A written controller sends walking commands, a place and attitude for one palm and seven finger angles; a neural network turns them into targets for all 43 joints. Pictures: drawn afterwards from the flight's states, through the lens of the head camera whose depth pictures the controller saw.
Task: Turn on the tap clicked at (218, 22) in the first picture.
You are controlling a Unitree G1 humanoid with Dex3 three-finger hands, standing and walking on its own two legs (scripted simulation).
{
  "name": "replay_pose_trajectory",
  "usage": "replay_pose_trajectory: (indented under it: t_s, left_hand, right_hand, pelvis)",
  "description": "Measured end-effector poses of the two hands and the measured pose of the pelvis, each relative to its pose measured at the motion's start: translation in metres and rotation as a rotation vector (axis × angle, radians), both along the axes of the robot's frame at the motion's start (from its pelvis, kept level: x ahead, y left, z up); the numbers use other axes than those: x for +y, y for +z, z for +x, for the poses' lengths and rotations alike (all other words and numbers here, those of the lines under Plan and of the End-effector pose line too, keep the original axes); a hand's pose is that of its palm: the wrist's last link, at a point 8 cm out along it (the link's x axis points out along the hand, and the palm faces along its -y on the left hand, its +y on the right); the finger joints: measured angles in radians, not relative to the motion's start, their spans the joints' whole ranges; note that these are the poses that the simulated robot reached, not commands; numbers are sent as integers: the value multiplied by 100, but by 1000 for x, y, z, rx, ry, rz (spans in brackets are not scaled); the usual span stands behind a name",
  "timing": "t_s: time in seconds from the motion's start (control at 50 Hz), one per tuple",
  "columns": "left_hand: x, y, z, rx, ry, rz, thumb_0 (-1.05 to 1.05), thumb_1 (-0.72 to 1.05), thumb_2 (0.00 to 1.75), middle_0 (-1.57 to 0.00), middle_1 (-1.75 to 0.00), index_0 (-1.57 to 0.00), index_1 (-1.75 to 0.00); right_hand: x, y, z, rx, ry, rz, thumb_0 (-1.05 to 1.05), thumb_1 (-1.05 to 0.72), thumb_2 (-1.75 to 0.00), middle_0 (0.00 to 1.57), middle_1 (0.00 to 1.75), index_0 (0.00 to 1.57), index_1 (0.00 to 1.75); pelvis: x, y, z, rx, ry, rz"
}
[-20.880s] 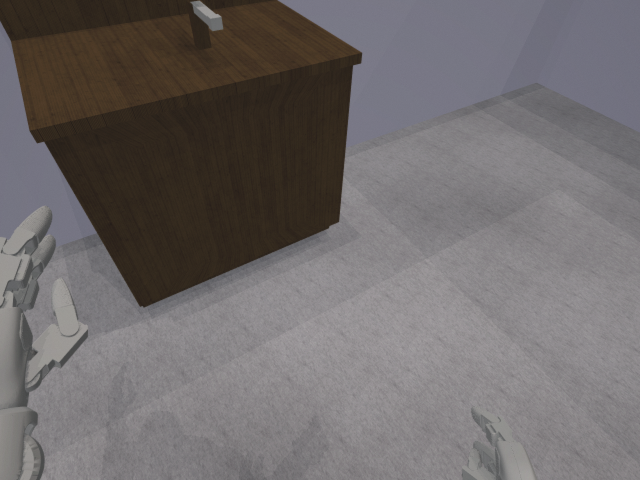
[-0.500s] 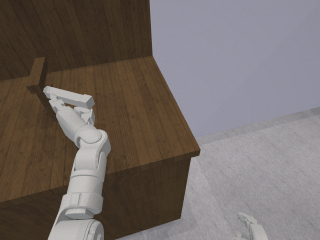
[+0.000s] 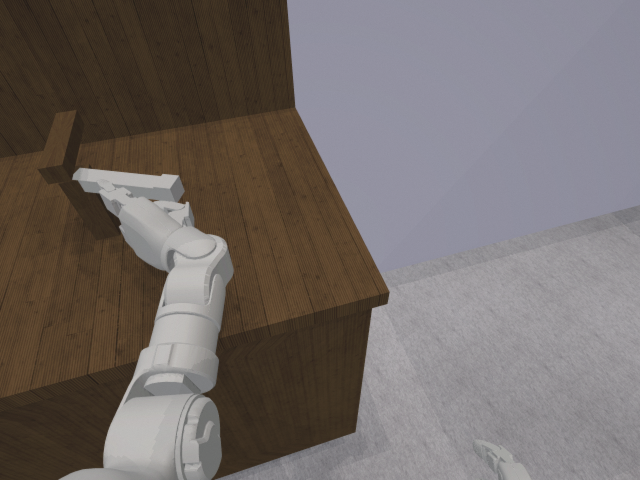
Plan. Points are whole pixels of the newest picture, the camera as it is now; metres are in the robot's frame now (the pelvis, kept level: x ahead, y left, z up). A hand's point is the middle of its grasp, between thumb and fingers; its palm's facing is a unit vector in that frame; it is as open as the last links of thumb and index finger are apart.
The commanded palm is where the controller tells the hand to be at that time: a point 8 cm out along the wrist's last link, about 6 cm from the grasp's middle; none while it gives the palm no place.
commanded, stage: push the lever round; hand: left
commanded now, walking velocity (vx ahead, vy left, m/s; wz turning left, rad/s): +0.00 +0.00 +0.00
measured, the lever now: (169, 189) +0.45 +0.23 +0.14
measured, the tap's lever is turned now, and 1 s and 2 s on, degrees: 63 86 86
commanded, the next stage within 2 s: lift the hand up off the lever in 0.54 s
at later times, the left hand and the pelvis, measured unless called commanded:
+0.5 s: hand (197, 197) +0.44 +0.20 +0.13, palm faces +0.83 -0.54 -0.12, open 8.2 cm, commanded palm +0.40 +0.22 +0.13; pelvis -0.01 +0.00 +0.00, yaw -1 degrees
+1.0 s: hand (201, 193) +0.45 +0.19 +0.13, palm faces +0.84 -0.53 -0.10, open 8.4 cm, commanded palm +0.40 +0.22 +0.15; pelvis -0.01 -0.01 +0.00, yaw -1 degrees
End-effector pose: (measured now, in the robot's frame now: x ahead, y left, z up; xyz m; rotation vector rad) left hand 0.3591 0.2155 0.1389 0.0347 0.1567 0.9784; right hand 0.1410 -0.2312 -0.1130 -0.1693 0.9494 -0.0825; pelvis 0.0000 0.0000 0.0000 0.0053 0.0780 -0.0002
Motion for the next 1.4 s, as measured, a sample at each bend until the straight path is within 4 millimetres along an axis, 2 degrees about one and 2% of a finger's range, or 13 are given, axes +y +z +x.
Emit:
replay_pose_trajectory:
  t_s: [0.3, 0.5, 0.62, 0.76, 1.0, 1.18, 1.3, 1.4]
  left_hand:
    - [-3, 0, 9, 1, 13, 6, 2, 90, 90, -15, -15, -8, -13]
    - [-6, -1, 28, 14, 17, 17, 2, 90, 89, -15, -15, -6, -12]
    - [-12, -2, 35, 13, 34, 22, 2, 90, 89, -15, -15, 0, -10]
    - [-14, -1, 38, 16, 48, 20, 2, 90, 89, -15, -15, 0, -6]
    - [-12, 1, 35, 7, 35, -7, 2, 90, 89, -15, -15, -1, -8]
    - [-9, 5, 31, 5, 33, -17, 2, 90, 89, -15, -15, -5, -11]
    - [-3, 22, 37, -30, 10, 9, 2, 90, 89, -15, -15, -9, -13]
    - [-1, 23, 37, -6, -9, -13, 2, 90, 89, -14, -15, -12, -15]
  right_hand:
    - [-14, -7, -40, 59, -50, -28, 1, -91, -90, 20, 30, 20, 30]
    - [-15, -15, -61, 113, -63, -27, 1, -91, -90, 20, 30, 20, 30]
    - [-15, -20, -73, 151, -74, -22, 1, -91, -90, 20, 30, 20, 30]
    - [-17, -21, -81, 165, -94, -23, 1, -91, -90, 20, 30, 20, 30]
    - [-26, -16, -80, 134, -98, -35, 1, -91, -90, 20, 30, 20, 30]
    - [-27, -13, -68, 99, -87, -36, 1, -91, -90, 20, 30, 20, 30]
    - [-23, -11, -59, 85, -79, -31, 1, -91, -90, 20, 30, 20, 30]
    - [-19, -9, -51, 79, -71, -19, 1, -91, -90, 20, 30, 20, 30]
  pelvis:
    - [-1, -2, -11, 15, -6, -3]
    - [1, -5, -12, 49, -9, -3]
    - [1, -6, -10, 63, -12, 0]
    - [-1, -6, -10, 64, -16, 2]
    - [-6, -5, -12, 51, -18, 1]
    - [-6, -4, -11, 41, -18, 2]
    - [-5, -2, -8, 38, -17, 2]
    - [-2, 0, -2, 30, -16, 3]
